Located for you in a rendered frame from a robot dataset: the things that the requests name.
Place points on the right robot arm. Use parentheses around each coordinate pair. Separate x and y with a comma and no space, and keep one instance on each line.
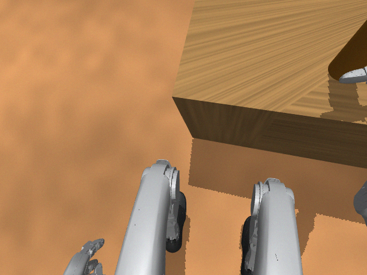
(360,202)

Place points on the left robot hand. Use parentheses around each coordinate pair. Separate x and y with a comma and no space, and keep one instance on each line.
(80,264)

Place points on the bottle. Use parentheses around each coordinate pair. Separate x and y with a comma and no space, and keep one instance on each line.
(353,55)

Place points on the right robot hand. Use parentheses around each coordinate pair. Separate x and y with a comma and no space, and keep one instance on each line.
(355,76)

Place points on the left robot foot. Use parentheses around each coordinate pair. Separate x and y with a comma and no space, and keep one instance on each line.
(174,245)

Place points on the right robot foot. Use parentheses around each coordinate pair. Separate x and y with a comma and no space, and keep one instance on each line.
(245,246)

